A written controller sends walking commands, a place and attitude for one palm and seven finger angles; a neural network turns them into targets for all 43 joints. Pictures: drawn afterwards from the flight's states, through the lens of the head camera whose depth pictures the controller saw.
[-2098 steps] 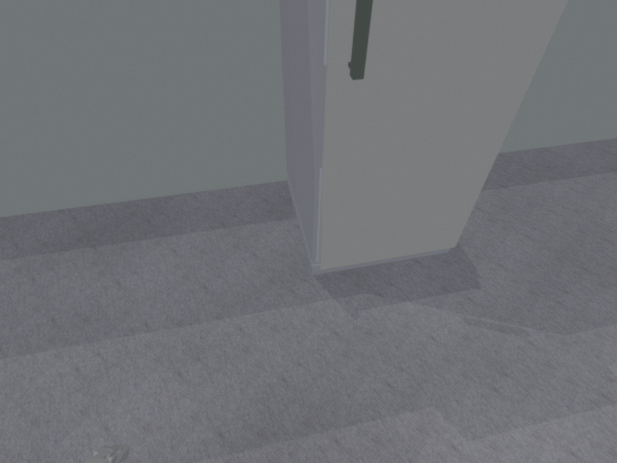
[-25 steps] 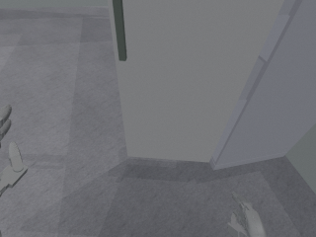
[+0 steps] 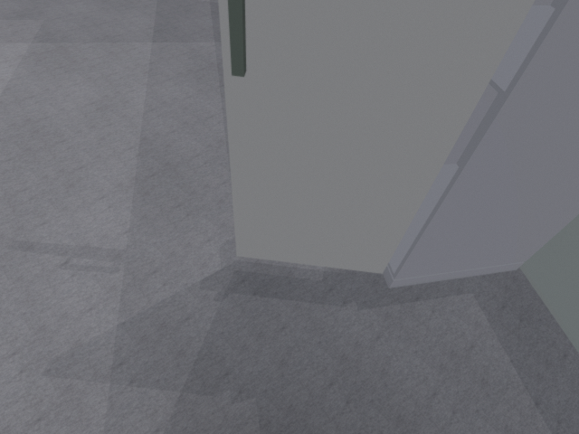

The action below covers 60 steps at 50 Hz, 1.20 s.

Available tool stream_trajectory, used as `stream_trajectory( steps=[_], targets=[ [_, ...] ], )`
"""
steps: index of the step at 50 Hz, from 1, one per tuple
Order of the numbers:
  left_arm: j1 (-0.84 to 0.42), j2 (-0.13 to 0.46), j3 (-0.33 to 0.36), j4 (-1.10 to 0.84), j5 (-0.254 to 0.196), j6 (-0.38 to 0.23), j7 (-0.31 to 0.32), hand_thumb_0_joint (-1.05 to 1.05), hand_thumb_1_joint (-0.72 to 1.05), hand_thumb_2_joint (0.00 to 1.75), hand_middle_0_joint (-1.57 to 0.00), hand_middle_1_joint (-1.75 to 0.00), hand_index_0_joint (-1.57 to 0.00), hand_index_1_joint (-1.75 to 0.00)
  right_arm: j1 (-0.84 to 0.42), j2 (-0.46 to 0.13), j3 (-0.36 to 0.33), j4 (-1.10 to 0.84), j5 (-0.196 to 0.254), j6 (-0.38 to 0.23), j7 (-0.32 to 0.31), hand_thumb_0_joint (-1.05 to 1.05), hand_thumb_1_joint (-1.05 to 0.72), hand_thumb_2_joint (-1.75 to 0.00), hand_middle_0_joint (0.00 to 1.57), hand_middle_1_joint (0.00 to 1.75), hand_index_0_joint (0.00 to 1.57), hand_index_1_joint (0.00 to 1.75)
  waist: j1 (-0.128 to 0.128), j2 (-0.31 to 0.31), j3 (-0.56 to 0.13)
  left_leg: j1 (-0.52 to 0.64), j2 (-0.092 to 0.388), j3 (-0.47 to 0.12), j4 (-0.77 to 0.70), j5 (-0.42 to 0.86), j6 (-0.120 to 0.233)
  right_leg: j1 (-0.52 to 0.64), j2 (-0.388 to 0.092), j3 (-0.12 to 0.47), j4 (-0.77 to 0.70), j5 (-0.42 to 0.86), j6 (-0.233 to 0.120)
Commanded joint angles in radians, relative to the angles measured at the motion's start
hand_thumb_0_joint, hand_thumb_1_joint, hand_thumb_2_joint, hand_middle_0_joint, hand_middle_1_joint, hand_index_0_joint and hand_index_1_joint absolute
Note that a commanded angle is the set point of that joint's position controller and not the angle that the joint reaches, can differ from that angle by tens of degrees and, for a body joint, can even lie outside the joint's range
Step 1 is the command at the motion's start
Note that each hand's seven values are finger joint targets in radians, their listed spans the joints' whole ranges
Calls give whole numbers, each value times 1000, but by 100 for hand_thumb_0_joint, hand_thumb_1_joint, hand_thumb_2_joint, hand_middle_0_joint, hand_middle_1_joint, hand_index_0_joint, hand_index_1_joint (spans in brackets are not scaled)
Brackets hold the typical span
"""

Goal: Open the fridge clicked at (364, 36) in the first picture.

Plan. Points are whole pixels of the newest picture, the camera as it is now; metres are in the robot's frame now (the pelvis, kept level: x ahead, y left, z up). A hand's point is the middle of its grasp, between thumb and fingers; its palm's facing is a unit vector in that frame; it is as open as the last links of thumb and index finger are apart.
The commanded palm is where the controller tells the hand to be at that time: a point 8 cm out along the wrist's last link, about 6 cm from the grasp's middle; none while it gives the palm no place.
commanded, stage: let the arm hang, fingers relaxed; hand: left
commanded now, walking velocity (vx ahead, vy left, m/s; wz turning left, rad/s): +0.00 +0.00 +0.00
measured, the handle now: out of the picture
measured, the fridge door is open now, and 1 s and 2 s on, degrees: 74 74 74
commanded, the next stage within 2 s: look to check the result in 0.64 s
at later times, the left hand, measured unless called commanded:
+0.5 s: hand out of the picture +0.11 +0.25 -0.14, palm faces -0.02 -0.94 -0.33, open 7.3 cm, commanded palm none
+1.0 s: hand out of the picture +0.13 +0.24 -0.15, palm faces -0.03 -0.95 -0.32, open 7.3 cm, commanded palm none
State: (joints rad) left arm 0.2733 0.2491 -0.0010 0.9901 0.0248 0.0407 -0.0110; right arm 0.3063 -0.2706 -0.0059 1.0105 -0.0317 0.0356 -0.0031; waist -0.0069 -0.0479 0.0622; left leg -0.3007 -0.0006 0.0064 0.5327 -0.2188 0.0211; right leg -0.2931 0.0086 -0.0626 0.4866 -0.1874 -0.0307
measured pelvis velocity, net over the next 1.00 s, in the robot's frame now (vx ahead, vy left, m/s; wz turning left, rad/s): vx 0.06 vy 0.00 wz -0.01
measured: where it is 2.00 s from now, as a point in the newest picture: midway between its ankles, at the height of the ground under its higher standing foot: outside the picture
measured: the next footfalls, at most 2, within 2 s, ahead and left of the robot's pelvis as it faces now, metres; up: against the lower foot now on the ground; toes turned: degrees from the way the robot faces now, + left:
none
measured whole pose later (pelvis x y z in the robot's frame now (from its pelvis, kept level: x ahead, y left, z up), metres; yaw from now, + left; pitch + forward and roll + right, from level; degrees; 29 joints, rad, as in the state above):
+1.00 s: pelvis +0.06 +0.00 +0.01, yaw +0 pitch -1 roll +0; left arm 0.11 0.31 0.01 1.14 0.01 -0.01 0.00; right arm 0.11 -0.32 0.00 1.12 -0.02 -0.01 -0.01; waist -0.01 0.01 0.03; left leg -0.11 -0.01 0.01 0.31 -0.20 0.01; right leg -0.13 0.01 -0.04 0.32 -0.18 -0.02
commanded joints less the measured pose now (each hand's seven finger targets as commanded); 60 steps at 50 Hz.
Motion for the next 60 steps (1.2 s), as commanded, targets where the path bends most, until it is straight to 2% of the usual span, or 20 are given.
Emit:
stream_trajectory(
  steps=[1, 3, 5, 11, 17, 18, 21, 25, 27, 29, 38, 57, 60],
  targets=[
    [-50, 217, 62, -34, -3, -51, 15, 0, 90, 90, -20, -30, -20, -30, -70, -197, -59, -64, 5, -41, -19, 0, -90, -90, 20, 30, 20, 30, 16, 167, -60, -94, 102, -143, -222, -295, 41, 105, -88, 154, -131, -220, -39],
    [-69, 226, 63, -11, -4, -56, 15, 0, 90, 90, -20, -30, -20, -30, -48, -200, -63, -46, 7, -43, -19, 0, -90, -90, 20, 30, 20, 30, 8, 96, -54, -68, 99, -133, -199, -246, 38, 93, -104, 171, -163, -230, -45],
    [-86, 231, 64, 9, -5, -57, 15, 0, 90, 90, -20, -30, -20, -30, -31, -202, -64, -27, 7, -45, -19, 0, -90, -90, 20, 30, 20, 30, 0, 57, -40, -41, 95, -130, -194, -225, 38, 65, -112, 183, -184, -259, -48],
    [-120, 247, 60, 48, -4, -53, 15, 0, 90, 90, -20, -30, -20, -30, -52, -222, -63, 4, 4, -44, -17, 0, -90, -90, 20, 30, 20, 30, 1, 25, 15, -35, 108, -152, -240, -247, 41, 34, -104, 175, -199, -273, -37],
    [-145, 264, 53, 62, -7, -60, 16, 0, 90, 90, -20, -30, -20, -30, -109, -238, -54, 17, 10, -55, -12, 0, -90, -90, 20, 30, 20, 30, 9, 51, -30, 3, 117, -152, -269, -143, 37, 99, -107, 157, -179, -129, -25],
    [-159, 266, 51, 65, -7, -61, 16, 0, 90, 90, -20, -30, -20, -30, -119, -235, -52, 19, 10, -56, -11, 0, -90, -90, 20, 30, 20, 30, 6, 39, -28, 5, 119, -158, -278, -133, 35, 105, -108, 152, -177, -118, -22],
    [-173, 264, 45, 72, -9, -68, 17, 0, 90, 90, -20, -30, -20, -30, -147, -238, -47, 28, 12, -61, -11, 0, -90, -90, 20, 30, 20, 30, 7, 22, -59, 59, 119, -136, -262, 4, 32, 129, -117, 145, -179, -17, -18],
    [-191, 263, 42, 73, -12, -73, 19, 0, 90, 90, -20, -30, -20, -30, -169, -237, -40, 36, 14, -66, -13, 0, -90, -90, 20, 30, 20, 30, 3, 51, -105, 120, 123, -121, -255, 132, 23, 158, -124, 133, -167, 85, -13],
    [-195, 268, 40, 73, -11, -74, 19, 0, 90, 90, -20, -30, -20, -30, -185, -238, -39, 36, 17, -64, -13, 0, -90, -90, 20, 30, 20, 30, 2, 47, -94, 125, 121, -114, -254, 135, 21, 156, -125, 132, -179, 84, -11],
    [-203, 263, 41, 78, -12, -74, 19, 0, 90, 90, -20, -30, -20, -30, -194, -235, -35, 44, 15, -64, -14, 0, -90, -90, 20, 30, 20, 30, 1, 70, -88, 131, 122, -109, -260, 144, 18, 162, -130, 133, -185, 94, -13],
    [-206, 262, 43, 82, -14, -79, 21, 0, 90, 90, -20, -30, -20, -30, -213, -238, -31, 49, 16, -66, -18, 0, -90, -90, 20, 30, 20, 30, -2, 75, -128, 183, 123, -100, -251, 229, 11, 205, -138, 132, -190, 191, -18],
    [-192, 268, 42, 92, -16, -82, 26, 0, 90, 90, -20, -30, -20, -30, -206, -245, -31, 55, 18, -60, -23, 0, -90, -90, 20, 30, 20, 30, -4, 38, -128, 230, 127, -84, -249, 253, 8, 222, -138, 141, -203, 270, -24],
    [-194, 267, 41, 92, -17, -81, 27, 0, 90, 90, -20, -30, -20, -30, -205, -241, -30, 59, 16, -59, -23, 0, -90, -90, 20, 30, 20, 30, -4, 36, -111, 224, 128, -81, -255, 238, 7, 219, -140, 142, -208, 267, -24]
  ],
)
